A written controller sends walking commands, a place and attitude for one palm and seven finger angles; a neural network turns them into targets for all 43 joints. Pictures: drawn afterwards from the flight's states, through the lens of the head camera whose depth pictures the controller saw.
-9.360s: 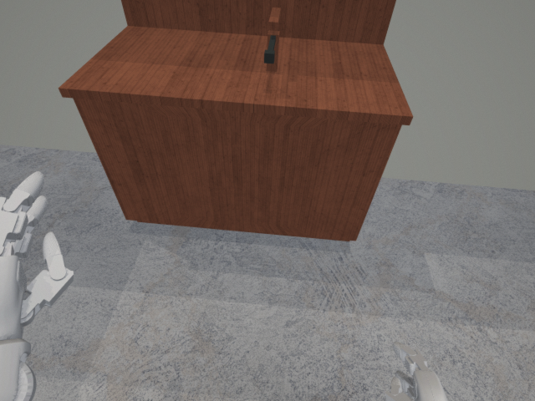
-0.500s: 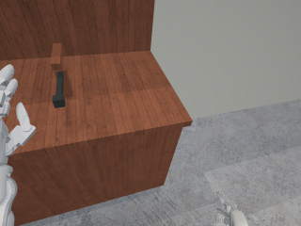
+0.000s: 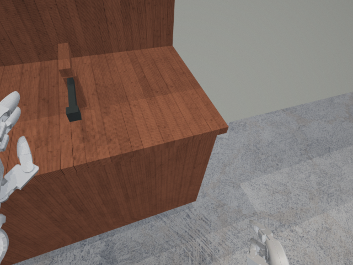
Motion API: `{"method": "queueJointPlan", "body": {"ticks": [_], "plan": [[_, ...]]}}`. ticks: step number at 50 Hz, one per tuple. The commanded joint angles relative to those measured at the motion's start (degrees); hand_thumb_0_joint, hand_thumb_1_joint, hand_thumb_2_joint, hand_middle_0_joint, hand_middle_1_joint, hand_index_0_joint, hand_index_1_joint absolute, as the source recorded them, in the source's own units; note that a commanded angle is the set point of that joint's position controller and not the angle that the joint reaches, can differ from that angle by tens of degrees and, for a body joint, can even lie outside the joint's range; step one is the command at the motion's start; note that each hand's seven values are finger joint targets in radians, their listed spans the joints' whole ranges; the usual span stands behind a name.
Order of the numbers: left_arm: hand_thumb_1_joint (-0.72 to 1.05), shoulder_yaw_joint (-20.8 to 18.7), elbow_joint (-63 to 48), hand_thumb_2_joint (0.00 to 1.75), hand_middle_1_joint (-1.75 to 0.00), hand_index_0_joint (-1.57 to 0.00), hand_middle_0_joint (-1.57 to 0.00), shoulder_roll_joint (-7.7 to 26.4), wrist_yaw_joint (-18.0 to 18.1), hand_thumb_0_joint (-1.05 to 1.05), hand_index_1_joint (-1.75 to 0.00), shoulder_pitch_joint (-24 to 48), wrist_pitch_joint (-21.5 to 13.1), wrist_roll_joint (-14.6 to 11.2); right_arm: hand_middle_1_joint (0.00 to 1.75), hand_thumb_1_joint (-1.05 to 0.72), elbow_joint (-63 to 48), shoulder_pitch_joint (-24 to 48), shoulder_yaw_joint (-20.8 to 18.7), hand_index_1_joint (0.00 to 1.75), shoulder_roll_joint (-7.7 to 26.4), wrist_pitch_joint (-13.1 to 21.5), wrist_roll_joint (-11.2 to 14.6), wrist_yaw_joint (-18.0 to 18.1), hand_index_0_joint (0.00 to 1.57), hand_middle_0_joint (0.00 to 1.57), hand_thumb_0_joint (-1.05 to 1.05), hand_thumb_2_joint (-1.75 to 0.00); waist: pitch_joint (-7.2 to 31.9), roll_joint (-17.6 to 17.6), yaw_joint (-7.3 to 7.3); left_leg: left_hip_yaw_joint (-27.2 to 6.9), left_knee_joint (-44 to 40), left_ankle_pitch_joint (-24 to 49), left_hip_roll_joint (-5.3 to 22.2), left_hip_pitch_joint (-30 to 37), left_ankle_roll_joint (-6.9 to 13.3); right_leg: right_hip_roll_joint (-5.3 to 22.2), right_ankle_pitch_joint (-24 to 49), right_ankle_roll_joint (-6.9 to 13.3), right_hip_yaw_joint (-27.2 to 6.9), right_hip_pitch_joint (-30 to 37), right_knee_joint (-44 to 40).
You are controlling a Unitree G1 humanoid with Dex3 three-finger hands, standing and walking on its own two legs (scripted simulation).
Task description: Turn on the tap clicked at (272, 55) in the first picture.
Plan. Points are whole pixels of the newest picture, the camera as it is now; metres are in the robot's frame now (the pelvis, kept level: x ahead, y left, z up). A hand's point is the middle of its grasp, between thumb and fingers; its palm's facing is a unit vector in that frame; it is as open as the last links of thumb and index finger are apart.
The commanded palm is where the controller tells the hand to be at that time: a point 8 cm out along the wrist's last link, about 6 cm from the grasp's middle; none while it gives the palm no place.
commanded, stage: come to a stop and stand still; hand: left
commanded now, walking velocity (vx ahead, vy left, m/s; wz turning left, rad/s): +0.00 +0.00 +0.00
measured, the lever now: (73, 113) +0.43 +0.30 +0.08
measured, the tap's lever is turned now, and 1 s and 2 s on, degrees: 0 0 0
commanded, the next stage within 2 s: look again from close up in 0.12 s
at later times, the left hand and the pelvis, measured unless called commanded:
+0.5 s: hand (58, 163) +0.24 +0.23 +0.16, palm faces +0.41 -0.84 -0.36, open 7.4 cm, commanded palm +0.18 +0.26 +0.17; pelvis +0.03 -0.02 +0.00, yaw +0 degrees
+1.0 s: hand (55, 146) +0.26 +0.23 +0.18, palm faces +0.40 -0.83 -0.38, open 7.5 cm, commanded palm +0.18 +0.26 +0.17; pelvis +0.01 -0.02 +0.00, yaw -2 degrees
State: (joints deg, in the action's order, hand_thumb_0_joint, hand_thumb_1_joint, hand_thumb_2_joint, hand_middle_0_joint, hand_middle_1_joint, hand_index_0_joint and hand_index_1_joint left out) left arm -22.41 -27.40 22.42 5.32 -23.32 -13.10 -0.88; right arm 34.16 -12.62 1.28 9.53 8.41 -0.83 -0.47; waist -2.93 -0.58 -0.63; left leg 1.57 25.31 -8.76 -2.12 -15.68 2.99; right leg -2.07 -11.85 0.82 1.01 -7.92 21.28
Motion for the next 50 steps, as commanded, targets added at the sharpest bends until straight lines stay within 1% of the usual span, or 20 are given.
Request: {"method": "queueJointPlan", "body": {"ticks": [1, 2, 4, 7, 10, 12, 13, 20, 25, 32, 39, 40, 41, 42, 43, 44, 45, 47, 48, 50], "plan": [[0.9, -3.22, -5.62, 0.9, -0.3, -0.2, -0.2, 6.09, 1.07, 0.0, -0.3, 2.64, -1.37, -0.73, 0.3, -0.9, -9.09, 4.95, -3.92, 0.3, 8.93, 1.87, 1.16, 1.45, 0.2, 0.2, 0.0, -0.9, 5.39, 0.79, 0.12, -8.02, -8.41, -14.72, 6.07, 1.95, -2.96, 3.71, -8.75, 2.11, -4.27, -1.56, -5.5], [0.9, -4.42, -6.75, 0.9, -0.3, -0.2, -0.2, 7.47, 1.27, 0.0, -0.3, 2.17, -1.12, -0.98, 0.3, -0.9, -9.4, 5.89, -3.61, 0.3, 8.5, 1.89, 1.23, 1.71, 0.2, 0.2, 0.0, -0.9, 6.49, 0.44, 0.08, -7.3, -7.54, -10.85, 5.97, 4.14, -2.63, 4.03, -7.13, 1.99, -4.51, -1.96, -5.95], [0.9, -2.98, -10.12, 0.9, -0.3, -0.2, -0.2, 7.02, 1.43, 0.0, -0.3, 3.75, -1.36, -1.04, 0.3, -0.9, -9.39, 5.94, -3.3, 0.3, 8.67, 2.11, 1.24, 1.98, 0.2, 0.2, 0.0, -0.9, 8.17, 2.24, 0.13, -8.06, -6.99, -6.82, 6.48, 6.3, -2.25, 4.44, -3.56, 1.73, -4.64, -2.08, -4.32], [0.9, -3.37, -14.11, 0.9, -0.3, -0.2, -0.2, 8.65, 2.15, 0.0, -0.3, 6.04, -1.46, -0.65, 0.3, -0.9, -9.31, 7.36, -2.82, 0.3, 8.54, 2.51, 1.24, 2.63, 0.2, 0.2, 0.0, -0.9, 8.68, 5.81, -0.28, -10.08, -9.19, -6.28, 7.82, 6.84, -1.75, 3.65, -1.28, 0.89, -3.73, -0.97, -1.92], [0.9, -2.3, -13.84, 0.9, -0.3, -0.2, -0.2, 7.46, 2.67, 0.0, -0.3, 6.07, -1.68, -0.37, 0.3, -0.9, -8.87, 6.4, -2.89, 0.3, 8.7, 2.77, 1.09, 2.87, 0.2, 0.2, 0.0, -0.9, 8.02, 7.56, -0.61, -10.55, -9.19, -5.91, 8.12, 5.61, -1.18, 3.62, 0.46, 0.88, -3.64, 0.22, -1.38], [0.9, -3.95, -13.83, 0.9, -0.3, -0.2, -0.2, 8.96, 3.07, 0.0, -0.3, 5.9, -1.66, -0.25, 0.3, -0.9, -8.73, 6.54, -2.89, 0.3, 8.45, 2.77, 1.08, 3.08, 0.2, 0.2, 0.0, -0.9, 8.1, 7.33, -0.6, -9.72, -7.93, -3.83, 7.68, 6.14, -1.36, 4.27, 1.58, 1.14, -4.2, 0.34, -2.13], [0.9, -3.02, -12.43, 0.9, -0.3, -0.2, -0.2, 7.43, 3.0, 0.0, -0.3, 5.63, -1.73, -0.43, 0.3, -0.9, -8.36, 5.81, -2.91, 0.3, 8.57, 2.57, 0.94, 3.08, 0.2, 0.2, 0.0, -0.9, 7.9, 6.45, -0.45, -9.41, -7.27, -2.18, 7.37, 5.98, -1.49, 4.21, 2.26, 1.23, -3.97, 0.38, -2.22], [0.9, -2.38, -6.88, 0.9, -0.3, -0.2, -0.2, 5.8, 2.25, 0.0, -0.3, 1.53, -0.73, -1.5, 0.3, -0.9, -8.8, 5.95, -3.09, 0.3, 8.7, 0.6, 1.48, 2.8, 0.2, 0.2, 0.0, -0.9, 8.33, 1.99, -0.29, -7.1, -2.91, 6.99, 6.43, 7.54, -1.4, 5.82, 8.18, 1.17, -5.35, -0.28, -3.55], [0.9, -2.49, -8.96, 0.9, -0.3, -0.2, -0.2, 6.78, 2.2, 0.0, -0.3, 2.25, -0.19, -1.88, 0.3, -0.9, -9.57, 6.88, -2.83, 0.3, 8.6, -0.39, 1.64, 3.04, 0.2, 0.2, 0.0, -0.9, 8.65, 1.3, -0.39, -6.49, -2.27, 8.23, 6.19, 7.86, -0.96, 6.14, 9.94, 0.82, -5.45, 0.02, -3.49], [0.9, -4.09, -12.4, 0.9, -0.3, -0.2, -0.2, 8.87, 2.79, 0.0, -0.3, 3.34, -0.21, -2.15, 0.3, -0.9, -9.92, 7.69, -2.62, 0.3, 8.39, -0.48, 1.67, 3.53, 0.2, 0.2, 0.0, -0.9, 9.19, 4.19, -0.62, -6.43, -1.59, 9.77, 5.93, 8.86, -0.82, 6.43, 10.9, 0.71, -5.56, 0.48, -3.37], [0.9, -2.45, -9.46, 0.9, -0.3, -0.2, -0.2, 6.63, 2.71, 0.0, -0.3, 1.64, 0.48, -2.44, 0.3, -0.9, -9.74, 6.88, -2.84, 0.3, 8.61, -1.24, 1.85, 3.37, 0.2, 0.2, 0.0, -0.9, 8.85, 2.01, -0.38, -6.28, -0.88, 11.0, 5.83, 8.59, -0.82, 6.72, 12.68, 0.46, -5.31, 0.75, -3.39], [0.9, -34.56, -24.92, 0.9, -0.3, -0.2, -0.2, 50.98, 2.35, 0.0, -0.3, 59.31, -5.56, 5.18, 0.3, -0.9, -10.07, 1.65, -4.34, 0.3, 11.35, 1.4, 0.02, 2.98, 0.2, 0.2, 0.0, -0.9, -2.28, -6.4, -1.43, -0.62, 6.17, 11.45, 4.88, 1.45, -0.49, 7.78, 26.04, -5.46, -6.94, -12.4, -9.35], [0.9, -13.28, 7.88, 0.9, -0.3, -0.2, -0.2, 18.6, 0.05, 0.0, -0.3, 28.12, -3.27, 1.15, 0.3, -0.9, -6.19, 4.98, -1.17, 0.3, 4.93, 1.5, 0.86, 2.79, 0.2, 0.2, 0.0, -0.9, 11.11, -3.92, -0.63, -3.58, 0.58, 17.7, 2.09, 6.59, -0.58, 9.19, 26.47, 0.76, -6.73, -1.94, 0.57], [0.9, -11.13, 0.19, 0.9, -0.3, -0.2, -0.2, 13.96, 0.43, 0.0, -0.3, 19.08, -2.96, -1.68, 0.3, -0.9, -8.97, 5.75, -4.25, 0.3, 8.21, 0.96, 2.19, 2.16, 0.2, 0.2, 0.0, -0.9, 12.4, 5.69, -2.22, -3.09, 2.05, 21.12, 4.67, 11.95, -1.33, 8.06, 29.48, 0.81, -8.9, -0.42, 3.25], [0.9, -6.55, 4.53, 0.9, -0.3, -0.2, -0.2, 9.7, 0.41, 0.0, -0.3, 15.73, -2.31, -1.27, 0.3, -0.9, -8.96, 3.44, -4.6, 0.3, 9.79, 1.63, 2.0, 1.82, 0.2, 0.2, 0.0, -0.9, 15.45, 6.37, -1.52, -2.98, 4.11, 22.18, 5.68, 12.78, -0.92, 7.68, 27.02, -0.02, -8.54, -0.24, 3.91], [0.9, -3.57, -0.42, 0.9, -0.3, -0.2, -0.2, 7.23, -0.16, 0.0, -0.3, 11.93, -2.25, -1.72, 0.3, -0.9, -9.51, 3.73, -4.73, 0.3, 10.11, 1.43, 2.22, 1.22, 0.2, 0.2, 0.0, -0.9, 17.18, 8.71, -1.57, -3.61, 4.29, 24.47, 6.16, 14.02, 0.26, 7.46, 26.31, -1.82, -7.3, -0.1, 4.82], [0.9, -2.08, -3.12, 0.9, -0.3, -0.2, -0.2, 5.86, -0.36, 0.0, -0.3, 6.8, -1.66, -1.97, 0.3, -0.9, -10.28, 4.05, -4.75, 0.3, 10.15, 0.98, 2.41, 0.41, 0.2, 0.2, 0.0, -0.9, 17.38, 8.35, -1.87, -4.13, 4.44, 25.05, 6.87, 13.9, 0.96, 6.99, 24.42, -3.09, -6.61, -0.11, 5.14], [0.9, 1.56, -6.62, 0.9, -0.3, -0.2, -0.2, 2.04, -0.73, 0.0, -0.3, -0.9, -0.82, -2.33, 0.3, -0.9, -11.63, 5.74, -4.47, 0.3, 9.39, 0.51, 2.81, -0.84, 0.2, 0.2, 0.0, -0.9, 16.46, 4.01, -2.05, -4.67, 4.28, 23.77, 7.59, 11.54, 1.28, 6.12, 21.3, -3.44, -5.48, 0.25, 4.86], [0.9, 0.61, -8.27, 0.9, -0.3, -0.2, -0.2, 3.55, -0.59, 0.0, -0.3, -2.36, -0.32, -1.98, 0.3, -0.9, -12.31, 5.93, -4.26, 0.3, 9.59, 0.22, 2.58, -0.87, 0.2, 0.2, 0.0, -0.9, 15.16, -0.05, -1.96, -4.96, 3.84, 21.5, 7.61, 8.81, 0.78, 5.88, 19.25, -3.16, -4.98, 0.66, 3.39], [0.9, -3.58, -9.11, 0.9, -0.3, -0.2, -0.2, 7.53, 0.15, 0.0, -0.3, -3.1, 0.12, -1.88, 0.3, -0.9, -12.73, 6.83, -4.04, 0.3, 9.76, -0.29, 2.2, 0.1, 0.2, 0.2, 0.0, -0.9, 12.27, -4.86, -1.57, -4.6, 2.64, 12.79, 6.64, 5.49, -0.41, 6.33, 12.76, -1.77, -5.82, -1.09, 0.18]]}}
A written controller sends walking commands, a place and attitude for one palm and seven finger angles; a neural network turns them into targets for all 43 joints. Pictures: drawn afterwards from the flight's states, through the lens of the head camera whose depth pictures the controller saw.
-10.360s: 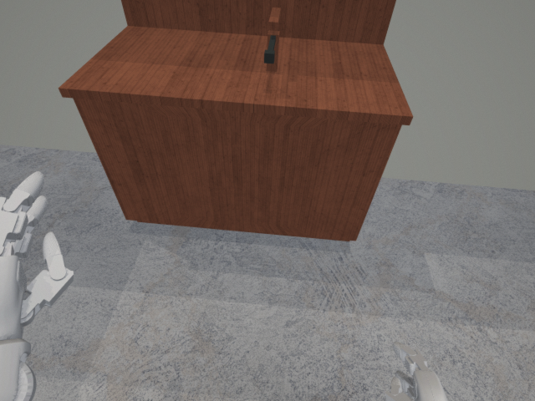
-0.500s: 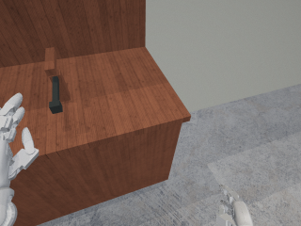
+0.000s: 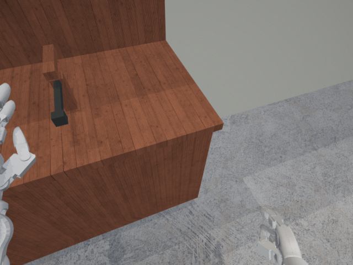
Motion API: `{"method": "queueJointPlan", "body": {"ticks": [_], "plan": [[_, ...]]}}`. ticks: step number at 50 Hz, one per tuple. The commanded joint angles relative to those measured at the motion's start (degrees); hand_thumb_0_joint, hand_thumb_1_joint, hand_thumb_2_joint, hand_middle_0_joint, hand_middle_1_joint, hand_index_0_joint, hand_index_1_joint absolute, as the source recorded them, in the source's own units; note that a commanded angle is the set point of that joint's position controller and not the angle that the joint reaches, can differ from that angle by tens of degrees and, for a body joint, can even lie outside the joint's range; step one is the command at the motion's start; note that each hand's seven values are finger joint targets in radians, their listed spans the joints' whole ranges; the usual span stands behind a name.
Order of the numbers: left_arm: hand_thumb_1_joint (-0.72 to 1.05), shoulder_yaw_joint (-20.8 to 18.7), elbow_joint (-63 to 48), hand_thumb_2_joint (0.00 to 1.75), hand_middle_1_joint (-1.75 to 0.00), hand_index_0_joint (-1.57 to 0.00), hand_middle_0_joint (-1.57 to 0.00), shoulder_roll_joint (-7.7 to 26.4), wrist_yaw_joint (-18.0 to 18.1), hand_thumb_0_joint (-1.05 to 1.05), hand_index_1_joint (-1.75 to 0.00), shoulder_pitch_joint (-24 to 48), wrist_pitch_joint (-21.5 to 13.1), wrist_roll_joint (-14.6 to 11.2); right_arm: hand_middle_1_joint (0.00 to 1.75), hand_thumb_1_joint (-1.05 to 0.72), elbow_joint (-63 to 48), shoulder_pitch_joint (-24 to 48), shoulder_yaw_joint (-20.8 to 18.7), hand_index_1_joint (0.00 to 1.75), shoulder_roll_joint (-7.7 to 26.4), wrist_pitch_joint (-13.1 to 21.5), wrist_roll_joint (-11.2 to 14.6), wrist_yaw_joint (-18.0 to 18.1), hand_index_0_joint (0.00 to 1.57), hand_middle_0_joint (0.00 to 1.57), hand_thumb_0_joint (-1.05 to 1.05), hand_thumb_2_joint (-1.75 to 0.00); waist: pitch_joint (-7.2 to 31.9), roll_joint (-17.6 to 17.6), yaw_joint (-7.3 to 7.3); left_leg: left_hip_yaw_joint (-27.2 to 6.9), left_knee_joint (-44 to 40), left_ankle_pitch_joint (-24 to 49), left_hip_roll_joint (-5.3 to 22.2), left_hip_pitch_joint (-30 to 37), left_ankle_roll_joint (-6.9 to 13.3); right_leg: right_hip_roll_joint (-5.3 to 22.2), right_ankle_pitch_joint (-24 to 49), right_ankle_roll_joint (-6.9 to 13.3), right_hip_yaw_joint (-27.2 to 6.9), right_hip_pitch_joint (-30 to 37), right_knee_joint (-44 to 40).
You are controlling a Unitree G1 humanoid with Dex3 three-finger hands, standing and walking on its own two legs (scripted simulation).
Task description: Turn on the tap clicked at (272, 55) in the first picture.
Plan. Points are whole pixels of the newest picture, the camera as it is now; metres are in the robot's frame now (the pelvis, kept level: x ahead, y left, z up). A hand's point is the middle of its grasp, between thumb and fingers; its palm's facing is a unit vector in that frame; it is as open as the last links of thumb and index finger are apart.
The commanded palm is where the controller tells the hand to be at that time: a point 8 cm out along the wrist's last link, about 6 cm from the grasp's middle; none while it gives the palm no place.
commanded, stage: come to a stop and stand still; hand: left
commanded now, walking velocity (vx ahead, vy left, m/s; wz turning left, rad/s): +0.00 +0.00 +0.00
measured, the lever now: (59, 118) +0.40 +0.32 +0.09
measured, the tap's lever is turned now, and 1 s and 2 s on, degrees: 0 0 0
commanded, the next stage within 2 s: look again from close up in 0.60 s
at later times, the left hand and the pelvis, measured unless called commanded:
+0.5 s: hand (3, 196) +0.18 +0.29 +0.15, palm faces +0.41 -0.84 -0.35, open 7.5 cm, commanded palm +0.12 +0.32 +0.18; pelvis -0.03 +0.03 +0.00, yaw +2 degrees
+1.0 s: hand (13, 186) +0.20 +0.28 +0.16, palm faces +0.43 -0.83 -0.35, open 7.5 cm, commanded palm +0.14 +0.31 +0.18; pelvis +0.00 +0.02 +0.01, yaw +3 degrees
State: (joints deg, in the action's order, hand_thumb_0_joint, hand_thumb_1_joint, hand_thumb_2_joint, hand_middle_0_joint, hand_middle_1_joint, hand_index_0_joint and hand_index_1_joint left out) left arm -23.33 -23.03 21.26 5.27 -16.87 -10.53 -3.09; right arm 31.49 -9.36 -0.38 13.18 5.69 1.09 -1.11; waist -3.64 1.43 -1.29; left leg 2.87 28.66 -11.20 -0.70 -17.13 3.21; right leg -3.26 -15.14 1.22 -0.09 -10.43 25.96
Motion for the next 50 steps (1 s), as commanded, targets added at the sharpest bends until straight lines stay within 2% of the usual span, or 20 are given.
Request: {"method": "queueJointPlan", "body": {"ticks": [1, 2, 3, 7, 8, 12, 14, 21, 22, 25, 27, 30, 32, 36, 39, 41, 42, 46, 47, 50], "plan": [[0.9, -4.62, -13.58, 0.9, -0.3, -0.2, -0.2, 10.14, 0.55, 0.0, -0.3, -9.36, -2.57, 0.12, 0.3, -0.9, -10.11, 3.81, -2.28, 0.3, 5.97, 2.24, 0.06, 1.49, 0.2, 0.2, 0.0, -0.9, 11.94, -8.19, -0.65, -5.82, -1.41, 11.18, 4.73, 6.58, -0.94, 7.9, 12.39, -1.3, -5.28, -0.07, -5.68], [0.9, -9.09, -15.05, 0.9, -0.3, -0.2, -0.2, 14.65, 1.31, 0.0, -0.3, -8.38, -2.81, 0.01, 0.3, -0.9, -10.17, 4.3, -2.24, 0.3, 5.88, 1.91, -0.08, 2.41, 0.2, 0.2, 0.0, -0.9, 11.41, -7.98, -0.61, -5.87, -2.44, 9.02, 4.61, 7.1, -1.27, 7.94, 10.02, -0.45, -5.32, -1.06, -5.99], [0.9, -8.53, -13.84, 0.9, -0.3, -0.2, -0.2, 12.87, 1.31, 0.0, -0.3, -7.87, -3.07, -0.43, 0.3, -0.9, -10.3, 4.23, -1.89, 0.3, 5.43, 1.85, -0.35, 3.14, 0.2, 0.2, 0.0, -0.9, 10.78, -7.23, -0.18, -6.31, -3.48, 6.86, 4.3, 6.74, -1.36, 7.78, 6.8, 0.21, -4.74, -1.47, -6.24], [0.9, -8.39, -20.36, 0.9, -0.3, -0.2, -0.2, 14.63, 1.53, 0.0, -0.3, 3.34, -5.06, 0.02, 0.3, -0.9, -10.27, 5.55, -1.23, 0.3, 5.54, 2.84, -0.97, 4.73, 0.2, 0.2, 0.0, -0.9, 7.39, 6.52, 0.08, -9.35, -9.93, -4.31, 6.0, 5.95, -0.81, 5.12, -1.18, 0.34, -4.01, -2.97, -5.66], [0.9, -6.93, -19.27, 0.9, -0.3, -0.2, -0.2, 13.25, 1.56, 0.0, -0.3, 4.2, -5.37, 0.43, 0.3, -0.9, -9.68, 4.82, -1.17, 0.3, 5.6, 3.48, -1.18, 4.79, 0.2, 0.2, 0.0, -0.9, 7.41, 8.4, -0.03, -10.37, -11.77, -8.06, 6.82, 4.95, -0.45, 4.38, -1.59, 0.23, -3.14, -1.5, -4.75], [0.9, -0.06, -16.55, 0.9, -0.3, -0.2, -0.2, 6.83, 1.28, 0.0, -0.3, 6.15, -5.5, 1.84, 0.3, -0.9, -8.98, 4.03, -0.86, 0.3, 5.64, 5.72, -1.28, 4.02, 0.2, 0.2, 0.0, -0.9, 7.4, 10.28, -0.12, -12.6, -17.95, -21.1, 8.11, 2.21, -0.52, 2.57, -2.69, 0.01, -1.28, 1.39, -1.59], [0.9, 1.36, -13.27, 0.9, -0.3, -0.2, -0.2, 5.74, 1.53, 0.0, -0.3, 4.64, -4.78, 2.63, 0.3, -0.9, -8.12, 3.28, -1.16, 0.3, 5.94, 5.78, -1.24, 3.61, 0.2, 0.2, 0.0, -0.9, 6.86, 8.24, -0.43, -13.24, -20.12, -24.8, 8.49, -1.05, -0.84, 1.99, -3.56, 0.2, -0.73, 3.02, -0.66], [0.9, -0.68, -10.45, 0.9, -0.3, -0.2, -0.2, 7.4, 1.5, 0.0, -0.3, -0.2, -3.56, 2.38, 0.3, -0.9, -8.22, 3.86, -1.07, 0.3, 5.49, 3.99, -1.75, 3.13, 0.2, 0.2, 0.0, -0.9, 5.24, -0.96, -0.48, -8.43, -14.69, -16.7, 3.92, 3.45, -3.77, 3.57, -7.36, 1.02, -3.28, -3.25, -11.2], [0.9, -2.89, -11.92, 0.9, -0.3, -0.2, -0.2, 9.69, 1.59, 0.0, -0.3, 0.66, -3.66, 2.27, 0.3, -0.9, -8.35, 4.37, -1.03, 0.3, 5.57, 3.84, -1.96, 3.32, 0.2, 0.2, 0.0, -0.9, 5.59, -0.08, -0.36, -8.29, -14.8, -14.33, 3.67, 5.09, -4.21, 3.44, -6.89, 1.03, -3.33, -3.99, -11.35], [0.9, -2.31, -13.51, 0.9, -0.3, -0.2, -0.2, 8.99, 1.47, 0.0, -0.3, 2.36, -4.13, 1.85, 0.3, -0.9, -8.27, 4.16, -0.58, 0.3, 5.22, 4.04, -1.87, 3.67, 0.2, 0.2, 0.0, -0.9, 7.58, 1.19, -0.25, -9.09, -14.84, -10.46, 4.19, 7.71, -3.97, 3.01, -2.83, 0.31, -2.58, -3.12, -9.96], [0.9, -2.66, -16.15, 0.9, -0.3, -0.2, -0.2, 9.97, 1.39, 0.0, -0.3, 3.69, -4.51, 1.91, 0.3, -0.9, -8.44, 4.48, -0.61, 0.3, 5.26, 4.34, -1.86, 3.87, 0.2, 0.2, 0.0, -0.9, 9.21, 5.33, -0.14, -10.01, -16.91, -12.55, 4.92, 9.22, -4.28, 2.2, -2.87, -0.06, -1.69, -2.56, -7.95], [0.9, -0.63, -16.84, 0.9, -0.3, -0.2, -0.2, 8.06, 1.65, 0.0, -0.3, 3.57, -4.24, 2.27, 0.3, -0.9, -8.33, 4.14, -0.49, 0.3, 5.42, 4.74, -1.84, 3.9, 0.2, 0.2, 0.0, -0.9, 9.71, 8.94, -0.63, -13.55, -21.96, -17.88, 7.22, 7.27, -5.26, 0.64, -1.49, -0.33, 0.01, 0.29, -2.22], [0.9, -0.91, -17.02, 0.9, -0.3, -0.2, -0.2, 8.39, 1.82, 0.0, -0.3, 2.64, -3.96, 2.11, 0.3, -0.9, -8.49, 4.45, -0.4, 0.3, 5.17, 4.81, -1.89, 3.77, 0.2, 0.2, 0.0, -0.9, 10.11, 7.88, -0.67, -12.35, -20.84, -13.42, 6.75, 9.05, -5.57, 1.04, -0.21, -0.08, 0.04, 0.03, -3.04], [0.9, -0.75, -13.24, 0.9, -0.3, -0.2, -0.2, 7.51, 1.81, 0.0, -0.3, -2.64, -3.68, 1.64, 0.3, -0.9, -7.97, 4.22, -0.51, 0.3, 5.22, 4.37, -1.98, 3.46, 0.2, 0.2, 0.0, -0.9, 10.27, 0.29, -0.66, -8.4, -12.78, -0.71, 4.53, 11.29, -4.95, 3.89, 3.22, 0.5, -2.81, -1.06, -9.95], [0.9, -0.7, -12.66, 0.9, -0.3, -0.2, -0.2, 7.21, 1.52, 0.0, -0.3, -2.03, -3.75, 1.5, 0.3, -0.9, -7.33, 3.85, -0.92, 0.3, 5.76, 3.79, -1.63, 3.57, 0.2, 0.2, 0.0, -0.9, 9.93, 0.73, -0.15, -8.45, -12.22, 2.74, 4.08, 12.67, -5.69, 3.33, 3.75, 0.38, -2.43, -2.73, -9.51], [0.9, -0.82, -12.96, 0.9, -0.3, -0.2, -0.2, 7.76, 1.41, 0.0, -0.3, -0.88, -3.87, 1.45, 0.3, -0.9, -7.41, 4.08, -0.9, 0.3, 5.77, 3.48, -1.52, 3.75, 0.2, 0.2, 0.0, -0.9, 10.19, 3.06, -0.19, -8.8, -13.18, 1.81, 4.39, 13.11, -5.53, 2.91, 3.7, -0.06, -2.08, -2.96, -8.69], [0.9, -2.21, -13.66, 0.9, -0.3, -0.2, -0.2, 9.33, 1.55, 0.0, -0.3, -0.43, -3.84, 1.41, 0.3, -0.9, -7.62, 4.63, -0.81, 0.3, 5.59, 3.49, -1.6, 4.02, 0.2, 0.2, 0.0, -0.9, 10.3, 3.13, -0.28, -8.33, -13.0, 3.03, 4.2, 13.63, -5.32, 2.82, 4.49, -0.12, -2.11, -3.16, -8.55], [0.9, -0.9, -14.2, 0.9, -0.3, -0.2, -0.2, 8.36, 1.48, 0.0, -0.3, -0.13, -3.95, 1.07, 0.3, -0.9, -8.0, 4.38, -0.68, 0.3, 5.53, 3.21, -1.43, 4.22, 0.2, 0.2, 0.0, -0.9, 10.28, 2.36, -0.28, -8.37, -12.3, 2.74, 4.03, 12.93, -4.42, 3.33, 5.01, -0.14, -2.42, -2.22, -9.49], [0.9, -2.42, -15.74, 0.9, -0.3, -0.2, -0.2, 10.09, 1.61, 0.0, -0.3, 0.27, -4.11, 1.05, 0.3, -0.9, -8.13, 4.87, -0.72, 0.3, 5.53, 3.23, -1.5, 4.35, 0.2, 0.2, 0.0, -0.9, 10.79, 2.95, -0.29, -7.56, -11.48, 4.63, 3.65, 13.47, -4.24, 3.44, 6.15, -0.08, -2.63, -2.12, -9.5], [0.9, -1.55, -15.55, 0.9, -0.3, -0.2, -0.2, 8.97, 1.61, 0.0, -0.3, -1.16, -4.23, 0.78, 0.3, -0.9, -8.09, 4.21, -0.76, 0.3, 5.52, 3.08, -1.43, 4.29, 0.2, 0.2, 0.0, -0.9, 11.49, 2.91, -0.24, -7.32, -10.32, 7.33, 3.33, 13.92, -4.05, 3.65, 7.5, -0.08, -2.44, -1.57, -9.57]]}}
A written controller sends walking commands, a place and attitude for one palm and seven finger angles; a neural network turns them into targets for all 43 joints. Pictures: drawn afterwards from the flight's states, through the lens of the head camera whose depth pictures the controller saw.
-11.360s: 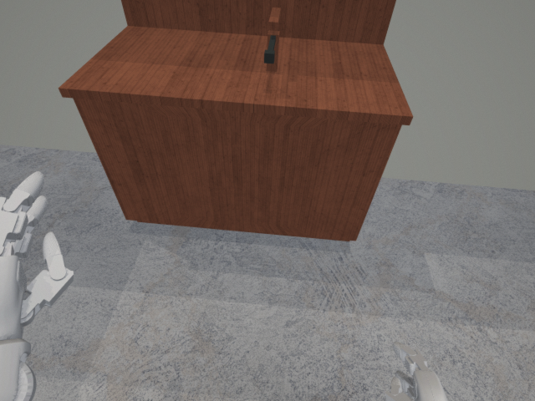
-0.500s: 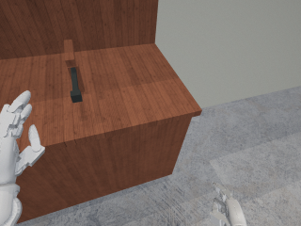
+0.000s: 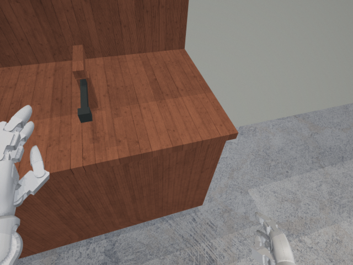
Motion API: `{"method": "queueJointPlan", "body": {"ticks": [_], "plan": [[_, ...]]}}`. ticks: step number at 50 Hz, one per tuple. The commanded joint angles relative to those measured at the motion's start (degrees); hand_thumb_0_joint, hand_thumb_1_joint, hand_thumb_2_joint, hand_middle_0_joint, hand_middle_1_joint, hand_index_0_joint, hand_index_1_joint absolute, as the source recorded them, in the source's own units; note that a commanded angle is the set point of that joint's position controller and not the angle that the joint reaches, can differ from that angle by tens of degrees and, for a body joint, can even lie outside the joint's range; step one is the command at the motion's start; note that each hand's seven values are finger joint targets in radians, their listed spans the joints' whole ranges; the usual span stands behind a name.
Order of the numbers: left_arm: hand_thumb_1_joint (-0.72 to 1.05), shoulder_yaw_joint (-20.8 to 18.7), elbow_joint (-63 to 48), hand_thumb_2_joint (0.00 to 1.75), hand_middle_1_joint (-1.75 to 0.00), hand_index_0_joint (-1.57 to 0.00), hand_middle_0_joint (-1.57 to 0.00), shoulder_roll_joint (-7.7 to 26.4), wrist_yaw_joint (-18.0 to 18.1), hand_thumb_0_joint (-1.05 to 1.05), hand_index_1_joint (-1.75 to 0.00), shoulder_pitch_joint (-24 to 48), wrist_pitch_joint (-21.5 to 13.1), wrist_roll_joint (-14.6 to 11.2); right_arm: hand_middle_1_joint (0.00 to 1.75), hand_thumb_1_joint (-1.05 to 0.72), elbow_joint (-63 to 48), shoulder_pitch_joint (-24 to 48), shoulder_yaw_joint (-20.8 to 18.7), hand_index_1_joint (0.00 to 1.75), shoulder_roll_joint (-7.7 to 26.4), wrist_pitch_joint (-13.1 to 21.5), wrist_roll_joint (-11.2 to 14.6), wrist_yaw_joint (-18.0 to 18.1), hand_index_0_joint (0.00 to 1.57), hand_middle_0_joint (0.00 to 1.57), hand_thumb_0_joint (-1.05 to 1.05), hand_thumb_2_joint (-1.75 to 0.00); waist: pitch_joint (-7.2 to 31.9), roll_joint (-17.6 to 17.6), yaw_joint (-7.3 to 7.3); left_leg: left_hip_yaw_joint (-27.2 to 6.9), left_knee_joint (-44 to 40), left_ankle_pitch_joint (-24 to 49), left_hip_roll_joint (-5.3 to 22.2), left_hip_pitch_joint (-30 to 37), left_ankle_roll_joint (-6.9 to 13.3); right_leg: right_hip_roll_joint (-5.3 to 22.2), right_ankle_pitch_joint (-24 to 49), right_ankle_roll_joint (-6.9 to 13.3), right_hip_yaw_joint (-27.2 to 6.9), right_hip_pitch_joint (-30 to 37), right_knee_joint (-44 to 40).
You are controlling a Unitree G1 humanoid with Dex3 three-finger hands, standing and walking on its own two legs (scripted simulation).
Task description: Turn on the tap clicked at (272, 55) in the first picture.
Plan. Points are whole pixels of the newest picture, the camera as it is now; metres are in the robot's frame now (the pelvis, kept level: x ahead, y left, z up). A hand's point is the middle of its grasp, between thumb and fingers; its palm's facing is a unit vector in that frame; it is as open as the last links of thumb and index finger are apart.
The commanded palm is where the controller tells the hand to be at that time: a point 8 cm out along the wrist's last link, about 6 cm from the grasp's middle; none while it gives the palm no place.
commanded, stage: shuffle to correct the standing spot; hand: left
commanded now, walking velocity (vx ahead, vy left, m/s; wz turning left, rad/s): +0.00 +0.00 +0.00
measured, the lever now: (85, 114) +0.42 +0.28 +0.08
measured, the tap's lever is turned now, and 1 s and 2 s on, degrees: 0 0 0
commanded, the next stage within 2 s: come to a stop and stand still in 0.66 s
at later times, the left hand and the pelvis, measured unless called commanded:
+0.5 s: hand (83, 146) +0.28 +0.21 +0.15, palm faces +0.40 -0.87 -0.30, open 7.5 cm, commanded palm +0.22 +0.24 +0.17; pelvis +0.06 -0.03 -0.02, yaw -1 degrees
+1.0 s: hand (120, 124) +0.34 +0.16 +0.16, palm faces +0.41 -0.85 -0.34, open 7.5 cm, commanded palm +0.28 +0.20 +0.17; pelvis +0.12 -0.08 -0.03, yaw -1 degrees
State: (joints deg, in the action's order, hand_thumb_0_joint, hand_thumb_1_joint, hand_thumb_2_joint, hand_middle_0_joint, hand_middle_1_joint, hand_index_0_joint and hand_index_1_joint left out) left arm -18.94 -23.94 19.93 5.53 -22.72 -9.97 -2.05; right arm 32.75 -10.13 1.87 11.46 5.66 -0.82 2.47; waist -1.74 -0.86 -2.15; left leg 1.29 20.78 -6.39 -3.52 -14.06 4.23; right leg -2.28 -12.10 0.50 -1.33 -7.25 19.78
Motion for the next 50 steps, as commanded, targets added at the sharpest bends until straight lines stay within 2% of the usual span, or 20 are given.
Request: {"method": "queueJointPlan", "body": {"ticks": [1, 11, 18, 20, 22, 24, 25, 26, 29, 32, 35, 36, 37, 38, 40, 42, 45, 46, 48, 50], "plan": [[0.9, -5.9, -14.83, 0.9, -0.3, -0.2, -0.2, 10.3, 1.31, 0.0, -0.3, 4.39, -4.82, -0.34, 0.3, -0.9, -9.42, 4.92, -2.99, 0.3, 7.28, 3.08, 0.46, 0.66, 0.2, 0.2, 0.0, -0.9, 9.52, 5.53, 0.66, -5.59, -2.14, 3.28, 6.07, 10.93, -5.01, 2.74, 5.01, 0.6, -1.18, -4.84, -3.45], [0.9, -5.62, -9.99, 0.9, -0.3, -0.2, -0.2, 9.17, 1.49, 0.0, -0.3, 4.39, -2.64, -0.73, 0.3, -0.9, -9.18, 5.2, -3.5, 0.3, 7.23, 1.11, 0.6, 1.44, 0.2, 0.2, 0.0, -0.9, 4.52, 3.99, 0.97, -8.93, -3.22, -23.34, 8.64, 1.51, -1.71, 2.16, -12.22, 2.3, -3.03, -6.66, -1.89], [0.9, -5.28, -13.74, 0.9, -0.3, -0.2, -0.2, 10.48, 1.92, 0.0, -0.3, 9.49, -2.41, -0.85, 0.3, -0.9, -8.16, 4.44, -3.38, 0.3, 6.66, 1.35, 1.25, 1.05, 0.2, 0.2, 0.0, -0.9, 6.26, -1.17, 1.1, -1.32, 16.28, -4.03, 5.66, -1.12, -2.28, 9.52, 1.95, 6.83, -12.07, -2.69, 1.91], [0.9, -6.13, -14.2, 0.9, -0.3, -0.2, -0.2, 11.09, 2.39, 0.0, -0.3, 8.81, -2.46, -0.9, 0.3, -0.9, -8.17, 4.21, -3.42, 0.3, 6.49, 1.08, 1.56, 0.62, 0.2, 0.2, 0.0, -0.9, 7.5, -2.1, 0.81, 0.06, 18.71, 0.5, 5.3, -2.33, -2.21, 10.59, 13.56, 7.36, -11.91, 1.02, 5.87], [0.9, -7.76, -16.94, 0.9, -0.3, -0.2, -0.2, 12.74, 2.4, 0.0, -0.3, 10.62, -2.82, -0.91, 0.3, -0.9, -8.12, 4.53, -3.56, 0.3, 6.78, 0.92, 1.77, 0.2, 0.2, 0.2, 0.0, -0.9, 8.1, 3.81, 1.84, -0.31, 15.65, 8.78, 5.61, 4.47, -1.85, 8.37, 21.08, 5.62, -7.61, -2.62, 13.12], [0.9, -8.08, -18.51, 0.9, -0.3, -0.2, -0.2, 12.52, 2.59, 0.0, -0.3, 7.61, -3.19, -1.39, 0.3, -0.9, -8.52, 3.01, -3.67, 0.3, 7.4, 0.4, 1.8, 0.07, 0.2, 0.2, 0.0, -0.9, 10.77, 14.56, 3.13, -14.82, 9.01, 21.26, 12.65, 19.07, 4.31, 0.56, 12.76, 0.27, 1.41, -15.87, 29.18], [0.9, -7.96, -18.93, 0.9, -0.3, -0.2, -0.2, 12.42, 2.34, 0.0, -0.3, 7.31, -3.5, -1.63, 0.3, -0.9, -8.6, 2.51, -3.51, 0.3, 6.4, 0.52, 1.17, -0.38, 0.2, 0.2, 0.0, -0.9, 9.33, 18.55, 3.77, -27.58, 2.67, 22.91, 19.06, 23.13, 9.05, -1.36, -10.14, -0.3, 1.08, -25.53, 38.07], [0.9, -7.95, -18.64, 0.9, -0.3, -0.2, -0.2, 12.28, 2.24, 0.0, -0.3, 6.87, -3.25, -1.05, 0.3, -0.9, -8.45, 2.38, -3.56, 0.3, 5.98, 0.83, 0.42, -0.87, 0.2, 0.2, 0.0, -0.9, 5.87, 14.88, 3.78, -32.62, -0.01, 20.83, 22.82, 22.64, 11.37, -0.86, -18.58, 0.78, -1.22, -30.5, 42.9], [0.9, -9.33, -16.21, 0.9, -0.3, -0.2, -0.2, 11.91, 1.63, 0.0, -0.3, 0.13, -2.28, -0.83, 0.3, -0.9, -8.69, 2.11, -4.55, 0.3, 7.27, 0.61, 1.09, -1.29, 0.2, 0.2, 0.0, -0.9, 1.49, 6.9, 2.51, -23.79, 0.11, 16.07, 23.17, 14.05, 10.12, 3.96, -14.11, 1.42, -2.99, -31.79, 39.94], [0.9, -10.66, -15.85, 0.9, -0.3, -0.2, -0.2, 11.17, 1.48, 0.0, -0.3, -6.0, -2.74, -0.98, 0.3, -0.9, -9.76, 2.79, -4.26, 0.3, 7.3, 0.64, 1.53, -1.52, 0.2, 0.2, 0.0, -0.9, 3.76, 10.49, 1.55, -7.38, 0.83, 10.43, 16.72, 1.36, 4.92, 3.97, -4.07, 0.8, 3.37, -14.58, 24.45], [0.9, -10.75, -14.35, 0.9, -0.3, -0.2, -0.2, 11.13, 2.04, 0.0, -0.3, -4.58, -3.24, -0.96, 0.3, -0.9, -9.7, 2.79, -3.89, 0.3, 7.1, 0.71, 1.54, -0.84, 0.2, 0.2, 0.0, -0.9, 6.47, 8.38, 1.08, -1.94, 9.5, 3.02, 13.73, -7.58, 1.57, 0.32, 2.44, 0.22, 9.66, 4.09, 10.46], [0.9, -11.0, -13.89, 0.9, -0.3, -0.2, -0.2, 11.82, 2.34, 0.0, -0.3, -2.67, -3.37, -0.8, 0.3, -0.9, -9.35, 3.24, -3.96, 0.3, 6.89, 0.95, 1.53, -0.61, 0.2, 0.2, 0.0, -0.9, 8.7, 3.2, 0.43, 0.72, 19.07, -1.33, 11.37, -10.95, 0.44, 1.8, 1.4, 1.06, 7.17, 10.63, 7.61], [0.9, -10.41, -12.92, 0.9, -0.3, -0.2, -0.2, 12.1, 2.39, 0.0, -0.3, -1.04, -3.06, -0.58, 0.3, -0.9, -9.21, 3.37, -3.84, 0.3, 5.72, 1.1, 1.73, -0.5, 0.2, 0.2, 0.0, -0.9, 9.89, -8.69, 0.83, 4.21, 34.1, -9.6, 6.36, -15.57, -1.38, 10.27, -1.72, 5.37, -6.17, 11.96, 3.24], [0.9, -11.19, -14.4, 0.9, -0.3, -0.2, -0.2, 13.21, 2.44, 0.0, -0.3, 1.35, -3.16, -0.66, 0.3, -0.9, -9.93, 3.71, -4.73, 0.3, 6.52, 1.48, 1.87, -0.41, 0.2, 0.2, 0.0, -0.9, 11.36, -17.22, 1.18, 1.98, 45.79, -24.77, 2.73, -22.21, -2.7, 21.58, -5.21, 11.72, -26.16, 11.24, -2.43], [0.9, -9.76, -16.37, 0.9, -0.3, -0.2, -0.2, 11.89, 2.66, 0.0, -0.3, 5.11, -3.87, -0.27, 0.3, -0.9, -7.96, 2.45, -4.57, 0.3, 6.99, 2.15, 1.4, -0.74, 0.2, 0.2, 0.0, -0.9, 7.41, -8.06, 1.5, -2.69, 46.83, -25.9, 6.91, -19.33, -3.34, 23.43, -14.26, 12.89, -24.37, -0.41, -5.14], [0.9, -9.83, -20.35, 0.9, -0.3, -0.2, -0.2, 13.57, 2.92, 0.0, -0.3, 6.04, -3.81, 0.2, 0.3, -0.9, -7.12, 4.55, -4.38, 0.3, 7.08, 1.59, 1.85, -1.25, 0.2, 0.2, 0.0, -0.9, 4.04, -4.34, 1.44, -3.56, 35.4, -23.26, 8.86, -9.27, -2.72, 22.06, -9.68, 11.79, -20.05, -10.99, -3.22], [0.9, -8.67, -21.64, 0.9, -0.3, -0.2, -0.2, 11.79, 3.56, 0.0, -0.3, 3.97, -4.14, -0.23, 0.3, -0.9, -5.86, 3.84, -3.22, 0.3, 5.38, 1.88, 1.04, -0.38, 0.2, 0.2, 0.0, -0.9, 7.03, 0.25, 2.78, 2.14, 11.68, -8.77, 3.26, 6.01, -3.73, 13.33, -6.11, 5.31, -3.04, -13.07, 4.02], [0.9, -8.47, -22.78, 0.9, -0.3, -0.2, -0.2, 11.82, 3.85, 0.0, -0.3, 4.06, -4.47, -0.16, 0.3, -0.9, -6.34, 4.14, -3.65, 0.3, 5.94, 2.37, 1.03, 0.0, 0.2, 0.2, 0.0, -0.9, 6.97, 4.22, 2.46, -0.01, 7.18, -6.89, 3.53, 7.12, -3.83, 11.29, -6.65, 3.72, -1.74, -12.02, 8.05], [0.9, -8.77, -25.2, 0.9, -0.3, -0.2, -0.2, 11.35, 4.63, 0.0, -0.3, 3.18, -5.01, 0.53, 0.3, -0.9, -7.87, 4.66, -4.53, 0.3, 7.77, 2.89, 1.19, 0.37, 0.2, 0.2, 0.0, -0.9, 5.8, 16.57, 1.01, -17.0, -1.7, -4.44, 16.2, 2.7, 1.57, 4.18, -10.3, -0.09, 3.5, -12.84, 21.11], [0.9, -9.52, -20.19, 0.9, -0.3, -0.2, -0.2, 11.61, 4.05, 0.0, -0.3, 1.97, -4.41, 0.47, 0.3, -0.9, -7.69, 4.94, -4.25, 0.3, 6.76, 3.53, 1.25, 0.06, 0.2, 0.2, 0.0, -0.9, 3.01, 15.32, 1.07, -15.95, -3.79, -1.21, 16.67, -5.54, 2.37, 3.27, -12.7, -0.18, 2.27, -7.43, 22.7]]}}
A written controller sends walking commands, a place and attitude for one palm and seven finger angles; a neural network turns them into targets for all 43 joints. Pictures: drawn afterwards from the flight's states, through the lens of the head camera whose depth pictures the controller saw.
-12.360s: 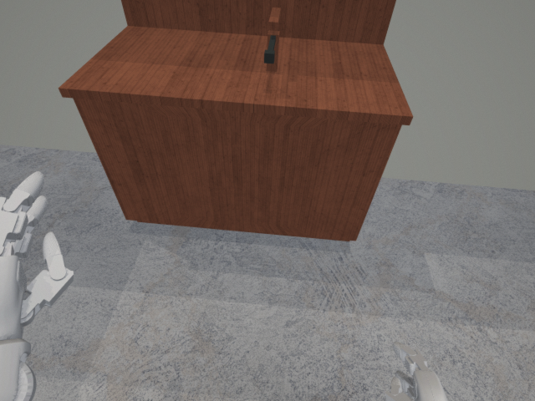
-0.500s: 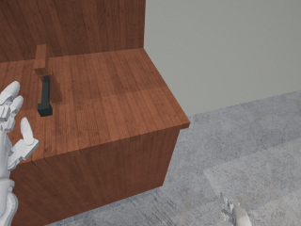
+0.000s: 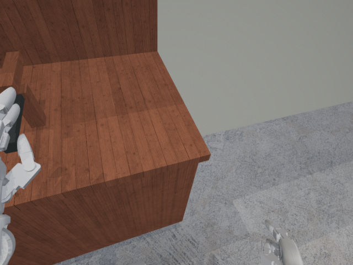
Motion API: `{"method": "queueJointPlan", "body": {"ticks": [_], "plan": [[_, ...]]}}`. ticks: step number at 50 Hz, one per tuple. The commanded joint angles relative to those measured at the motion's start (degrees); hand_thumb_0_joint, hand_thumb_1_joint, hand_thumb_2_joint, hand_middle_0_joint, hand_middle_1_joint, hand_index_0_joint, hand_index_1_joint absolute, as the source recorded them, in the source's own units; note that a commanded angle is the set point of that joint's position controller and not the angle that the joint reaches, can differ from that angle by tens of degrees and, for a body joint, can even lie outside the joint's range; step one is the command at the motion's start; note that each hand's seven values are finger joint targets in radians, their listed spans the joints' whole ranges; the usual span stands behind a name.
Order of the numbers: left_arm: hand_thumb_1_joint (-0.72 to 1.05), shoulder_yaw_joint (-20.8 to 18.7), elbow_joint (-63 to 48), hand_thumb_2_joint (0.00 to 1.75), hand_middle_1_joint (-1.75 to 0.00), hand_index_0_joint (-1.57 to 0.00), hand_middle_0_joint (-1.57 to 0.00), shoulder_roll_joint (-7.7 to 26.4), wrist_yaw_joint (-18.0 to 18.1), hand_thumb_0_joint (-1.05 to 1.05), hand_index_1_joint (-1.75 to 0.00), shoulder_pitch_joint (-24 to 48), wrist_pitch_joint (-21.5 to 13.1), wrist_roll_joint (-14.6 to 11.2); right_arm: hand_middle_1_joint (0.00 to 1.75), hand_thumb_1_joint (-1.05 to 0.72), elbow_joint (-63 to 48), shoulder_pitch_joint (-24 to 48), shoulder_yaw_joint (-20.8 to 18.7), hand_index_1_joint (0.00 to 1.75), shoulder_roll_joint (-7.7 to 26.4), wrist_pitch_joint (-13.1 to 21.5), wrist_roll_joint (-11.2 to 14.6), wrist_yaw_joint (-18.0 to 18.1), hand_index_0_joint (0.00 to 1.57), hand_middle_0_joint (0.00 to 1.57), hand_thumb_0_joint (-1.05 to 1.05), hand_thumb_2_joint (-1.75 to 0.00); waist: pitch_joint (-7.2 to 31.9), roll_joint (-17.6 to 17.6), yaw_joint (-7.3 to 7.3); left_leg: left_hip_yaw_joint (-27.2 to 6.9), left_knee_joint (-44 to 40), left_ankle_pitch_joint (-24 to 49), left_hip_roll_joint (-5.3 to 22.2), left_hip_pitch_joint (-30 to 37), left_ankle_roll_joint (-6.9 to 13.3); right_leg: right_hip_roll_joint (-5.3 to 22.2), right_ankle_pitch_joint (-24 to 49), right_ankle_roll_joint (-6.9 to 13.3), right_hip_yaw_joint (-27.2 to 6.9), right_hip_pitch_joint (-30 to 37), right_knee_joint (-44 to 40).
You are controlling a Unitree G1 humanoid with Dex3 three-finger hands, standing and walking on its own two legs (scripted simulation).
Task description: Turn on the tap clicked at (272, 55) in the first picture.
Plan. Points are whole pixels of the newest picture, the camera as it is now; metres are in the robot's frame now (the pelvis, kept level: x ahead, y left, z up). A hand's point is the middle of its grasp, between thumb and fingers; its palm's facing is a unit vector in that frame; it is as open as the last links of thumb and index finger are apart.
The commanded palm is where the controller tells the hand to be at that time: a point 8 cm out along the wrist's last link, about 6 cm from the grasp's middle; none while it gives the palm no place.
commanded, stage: come to a stop and stand still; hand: left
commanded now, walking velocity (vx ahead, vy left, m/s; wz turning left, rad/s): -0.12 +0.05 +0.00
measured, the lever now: (11, 143) +0.30 +0.37 +0.11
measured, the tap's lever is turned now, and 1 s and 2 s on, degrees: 0 0 0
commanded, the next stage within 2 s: look again from close up in 1.04 s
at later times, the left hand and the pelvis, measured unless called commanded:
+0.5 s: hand out of the picture +0.23 +0.30 +0.21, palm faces +0.53 -0.75 -0.40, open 7.5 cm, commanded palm +0.15 +0.28 +0.20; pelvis -0.01 +0.00 +0.02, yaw +1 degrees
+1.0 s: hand out of the picture +0.19 +0.28 +0.20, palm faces +0.45 -0.84 -0.31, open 7.5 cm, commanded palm +0.13 +0.31 +0.20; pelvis -0.02 +0.03 +0.02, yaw +0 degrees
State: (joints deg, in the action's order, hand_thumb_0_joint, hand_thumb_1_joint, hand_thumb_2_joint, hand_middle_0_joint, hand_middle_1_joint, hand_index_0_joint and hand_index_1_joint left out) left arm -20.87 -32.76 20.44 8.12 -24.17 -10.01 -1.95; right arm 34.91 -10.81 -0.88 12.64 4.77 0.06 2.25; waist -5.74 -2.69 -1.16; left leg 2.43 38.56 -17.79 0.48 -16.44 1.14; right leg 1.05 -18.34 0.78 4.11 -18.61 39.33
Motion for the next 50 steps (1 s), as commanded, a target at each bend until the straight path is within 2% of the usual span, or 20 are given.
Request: {"method": "queueJointPlan", "body": {"ticks": [1, 2, 4, 7, 10, 14, 19, 20, 21, 22, 24, 27, 30, 32, 33, 36, 39, 41, 46, 50], "plan": [[0.9, -7.68, -11.57, 0.9, -0.3, -0.2, -0.2, 11.27, 1.39, 0.0, -0.3, 4.06, -4.26, 0.55, 0.3, -0.9, -10.16, 5.39, -1.17, 0.3, 5.44, 4.61, 0.31, 0.29, 0.2, 0.2, 0.0, -0.9, 6.07, 16.11, -0.24, -14.3, -19.43, 13.89, 11.95, -3.72, 4.96, 0.53, -3.28, -0.42, -3.01, 6.08, -1.78], [0.9, -8.73, -12.08, 0.9, -0.3, -0.2, -0.2, 12.16, 1.63, 0.0, -0.3, 5.15, -4.49, 0.63, 0.3, -0.9, -10.04, 5.5, -0.98, 0.3, 5.4, 4.92, 0.58, 0.36, 0.2, 0.2, 0.0, -0.9, 7.42, 15.86, -0.27, -10.81, -15.85, 20.5, 10.47, -1.11, 3.61, 0.94, 3.42, -0.34, -2.83, 7.76, -7.01], [0.9, -7.51, -8.38, 0.9, -0.3, -0.2, -0.2, 10.5, 1.59, 0.0, -0.3, 2.62, -4.35, 0.64, 0.3, -0.9, -10.21, 3.72, -1.08, 0.3, 5.39, 4.72, 0.81, 0.0, 0.2, 0.2, 0.0, -0.9, 11.71, 7.68, 0.44, -6.24, -8.31, 24.24, 6.13, -0.48, 0.48, 2.98, 26.41, 0.68, -5.98, 14.5, -12.98], [0.9, -4.73, -3.57, 0.9, -0.3, -0.2, -0.2, 6.84, 1.16, 0.0, -0.3, -2.07, -2.61, -1.1, 0.3, -0.9, -10.46, 3.02, -1.88, 0.3, 5.68, 4.16, 1.31, 0.0, 0.2, 0.2, 0.0, -0.9, 13.5, -3.02, 1.24, -2.68, -2.03, 16.34, 1.19, 1.34, -2.39, 10.57, 38.89, 5.17, -14.02, 12.47, -14.86], [0.9, -5.62, -4.52, 0.9, -0.3, -0.2, -0.2, 8.52, 1.4, 0.0, -0.3, -2.66, -2.31, -1.15, 0.3, -0.9, -10.69, 3.59, -0.81, 0.3, 4.95, 3.01, 0.85, 0.47, 0.2, 0.2, 0.0, -0.9, 14.56, -1.36, 0.75, -3.0, -5.35, 12.11, 1.43, 1.04, -1.89, 11.37, 36.9, 4.29, -12.26, 12.31, -14.14], [0.9, -5.97, -8.34, 0.9, -0.3, -0.2, -0.2, 9.75, 1.31, 0.0, -0.3, -0.92, -2.07, -1.28, 0.3, -0.9, -11.84, 5.17, -0.66, 0.3, 5.17, 2.08, 0.64, 1.59, 0.2, 0.2, 0.0, -0.9, 15.18, -1.69, 0.32, -4.03, -9.01, 20.1, 3.17, 4.45, -0.99, 8.08, 29.73, 1.97, -8.99, 10.61, -13.74], [0.9, -5.96, -13.25, 0.9, -0.3, -0.2, -0.2, 10.97, 1.74, 0.0, -0.3, 3.2, -2.94, -1.11, 0.3, -0.9, -11.75, 6.21, -0.5, 0.3, 5.57, 2.76, 0.45, 2.31, 0.2, 0.2, 0.0, -0.9, 14.47, 8.02, -0.31, -7.65, -15.45, 18.33, 6.16, 3.24, 0.12, 3.37, 17.8, -0.04, -5.94, 11.63, -12.68], [0.9, -38.68, -21.22, 0.9, -0.3, -0.2, -0.2, 56.25, 1.38, 0.0, -0.3, 60.4, -10.28, 8.33, 0.3, -0.9, -7.57, -5.63, -1.43, 0.3, 5.01, 6.94, -2.73, 1.39, 0.2, 0.2, 0.0, -0.9, 5.91, -1.9, -2.13, -3.09, -5.09, 16.45, 5.05, -6.31, 1.16, 5.77, 20.67, -1.58, -12.95, 4.21, -20.64], [0.9, -14.85, 13.32, 0.9, -0.3, -0.2, -0.2, 19.28, -1.74, 0.0, -0.3, 25.85, -7.03, 1.9, 0.3, -0.9, -5.58, -0.25, 0.27, 0.3, 0.48, 7.37, -1.0, 0.49, 0.2, 0.2, 0.0, -0.9, 15.82, -3.34, -0.92, -3.78, -5.79, 12.15, -2.42, 1.94, -0.19, 9.86, 25.35, 5.66, -14.9, 6.73, -18.4], [0.9, -10.68, 4.7, 0.9, -0.3, -0.2, -0.2, 14.2, -1.07, 0.0, -0.3, 16.32, -5.95, -0.99, 0.3, -0.9, -9.83, 1.71, -1.65, 0.3, 4.16, 7.03, 0.92, -0.48, 0.2, 0.2, 0.0, -0.9, 14.35, 5.96, -1.01, -3.12, -9.42, 12.39, -0.31, 6.28, -1.46, 9.54, 30.64, 6.36, -16.64, 8.13, -14.28], [0.9, -3.6, 2.5, 0.9, -0.3, -0.2, -0.2, 9.75, -1.97, 0.0, -0.3, 17.65, -7.21, -0.68, 0.3, -0.9, -9.23, 1.05, -1.78, 0.3, 5.76, 7.9, 0.82, -0.68, 0.2, 0.2, 0.0, -0.9, 17.55, 12.46, -0.94, -2.11, -12.81, 14.88, 2.01, 8.76, -0.82, 6.95, 21.65, 3.19, -12.64, 9.45, -13.26], [0.9, 2.28, -0.97, 0.9, -0.3, -0.2, -0.2, 2.89, -2.51, 0.0, -0.3, 4.62, -6.71, -1.23, 0.3, -0.9, -10.66, 3.69, -1.39, 0.3, 5.71, 7.82, 1.52, -2.78, 0.2, 0.2, 0.0, -0.9, 13.83, 15.5, -1.79, -6.63, -18.62, 10.83, 6.82, 2.9, 1.46, 2.23, 9.04, 0.52, -6.54, 10.27, -9.79], [0.9, -3.13, -1.23, 0.9, -0.3, -0.2, -0.2, 8.56, -1.89, 0.0, -0.3, 2.59, -6.37, -0.14, 0.3, -0.9, -12.03, 3.94, -1.01, 0.3, 6.57, 6.76, 1.44, -2.81, 0.2, 0.2, 0.0, -0.9, 8.01, 3.66, -1.97, -7.5, -23.25, -6.95, 6.89, -9.1, 1.3, 0.92, 1.18, -0.19, -4.52, 13.29, -10.72], [0.9, -10.45, -1.34, 0.9, -0.3, -0.2, -0.2, 14.97, -0.98, 0.0, -0.3, 2.78, -6.37, -0.08, 0.3, -0.9, -12.29, 4.66, -1.07, 0.3, 6.61, 5.93, 1.45, -1.7, 0.2, 0.2, 0.0, -0.9, 6.95, -1.9, -1.78, -6.86, -22.84, -13.29, 5.82, -9.0, 1.44, 1.13, -3.74, -0.47, -5.5, 11.15, -14.71], [0.9, -10.56, -0.01, 0.9, -0.3, -0.2, -0.2, 13.58, -1.13, 0.0, -0.3, 3.35, -6.58, -0.38, 0.3, -0.9, -12.58, 4.22, -1.04, 0.3, 6.1, 5.73, 1.25, -1.18, 0.2, 0.2, 0.0, -0.9, 6.94, -4.8, -1.23, -7.11, -22.03, -13.95, 5.32, -8.4, 1.6, 1.74, -5.58, -0.39, -5.76, 10.02, -16.3], [0.9, -10.25, -2.75, 0.9, -0.3, -0.2, -0.2, 13.18, -1.44, 0.0, -0.3, 9.4, -7.46, -0.32, 0.3, -0.9, -12.8, 4.39, -0.9, 0.3, 6.01, 6.15, 0.88, -0.28, 0.2, 0.2, 0.0, -0.9, 5.13, 1.47, -0.3, -6.64, -21.32, -15.83, 4.32, -6.3, 1.69, 1.9, -10.27, 0.22, -8.25, 5.85, -18.64], [0.9, -7.42, -6.11, 0.9, -0.3, -0.2, -0.2, 11.37, -1.62, 0.0, -0.3, 15.13, -8.28, 0.7, 0.3, -0.9, -12.02, 3.97, -0.67, 0.3, 5.9, 7.5, 0.72, -0.36, 0.2, 0.2, 0.0, -0.9, 7.5, 12.09, -0.31, -7.15, -24.4, -17.17, 6.14, -6.91, 2.45, -0.13, -2.11, 0.05, -4.73, 11.28, -11.84], [0.9, -5.08, -6.76, 0.9, -0.3, -0.2, -0.2, 9.53, -1.67, 0.0, -0.3, 15.29, -8.41, 1.21, 0.3, -0.9, -11.31, 3.36, -0.82, 0.3, 5.91, 8.76, 0.7, -0.92, 0.2, 0.2, 0.0, -0.9, 9.95, 14.67, -0.53, -7.05, -24.13, -14.51, 6.76, -5.9, 2.51, -0.58, 2.82, -0.04, -3.82, 14.24, -9.88], [0.9, -2.08, -1.7, 0.9, -0.3, -0.2, -0.2, 6.3, -1.86, 0.0, -0.3, 9.91, -7.1, 2.02, 0.3, -0.9, -10.19, 2.56, -1.0, 0.3, 6.15, 8.78, 0.87, -1.72, 0.2, 0.2, 0.0, -0.9, 6.28, 7.74, -0.68, -6.82, -23.66, -19.59, 5.68, -9.97, 1.93, -0.57, -1.77, -0.03, -5.24, 13.43, -13.03], [0.9, -3.82, 1.27, 0.9, -0.3, -0.2, -0.2, 7.65, -1.92, 0.0, -0.3, 8.81, -6.55, 1.69, 0.3, -0.9, -9.85, 2.54, -1.08, 0.3, 6.1, 7.72, 0.48, -1.43, 0.2, 0.2, 0.0, -0.9, 3.72, 0.41, -0.21, -5.11, -18.41, -13.61, 2.58, -5.26, 0.7, 1.36, -8.21, 0.79, -9.55, 5.72, -22.1]]}}
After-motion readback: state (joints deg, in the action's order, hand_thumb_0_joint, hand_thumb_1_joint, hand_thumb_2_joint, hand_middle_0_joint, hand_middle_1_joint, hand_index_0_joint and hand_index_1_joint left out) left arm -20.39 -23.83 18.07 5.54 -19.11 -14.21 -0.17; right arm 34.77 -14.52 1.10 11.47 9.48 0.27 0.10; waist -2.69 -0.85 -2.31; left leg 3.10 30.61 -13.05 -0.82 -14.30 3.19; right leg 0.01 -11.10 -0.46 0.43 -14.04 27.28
